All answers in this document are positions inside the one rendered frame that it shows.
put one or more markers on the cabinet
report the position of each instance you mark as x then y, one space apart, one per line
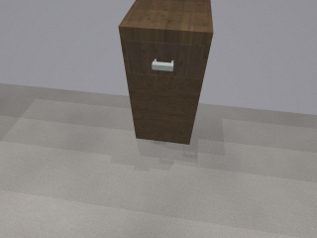
163 106

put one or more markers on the drawer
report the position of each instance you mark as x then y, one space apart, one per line
187 59

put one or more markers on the handle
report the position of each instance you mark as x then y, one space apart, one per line
159 65

